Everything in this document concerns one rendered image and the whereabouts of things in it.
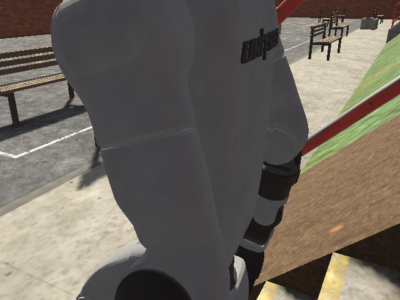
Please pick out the right robot thigh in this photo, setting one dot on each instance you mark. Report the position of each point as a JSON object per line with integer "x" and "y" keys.
{"x": 101, "y": 284}

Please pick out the robot right upper arm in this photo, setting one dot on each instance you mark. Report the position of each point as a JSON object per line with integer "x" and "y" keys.
{"x": 287, "y": 129}

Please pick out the left robot forearm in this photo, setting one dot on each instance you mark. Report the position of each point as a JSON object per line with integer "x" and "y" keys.
{"x": 150, "y": 284}

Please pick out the right robot forearm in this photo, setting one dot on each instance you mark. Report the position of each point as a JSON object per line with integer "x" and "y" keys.
{"x": 274, "y": 188}

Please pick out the robot torso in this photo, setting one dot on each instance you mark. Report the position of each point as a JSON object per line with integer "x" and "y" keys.
{"x": 230, "y": 82}

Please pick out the robot left upper arm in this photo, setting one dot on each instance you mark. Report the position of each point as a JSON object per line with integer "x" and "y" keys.
{"x": 128, "y": 61}

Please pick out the robot right hand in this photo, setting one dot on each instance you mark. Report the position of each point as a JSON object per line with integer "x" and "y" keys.
{"x": 254, "y": 262}

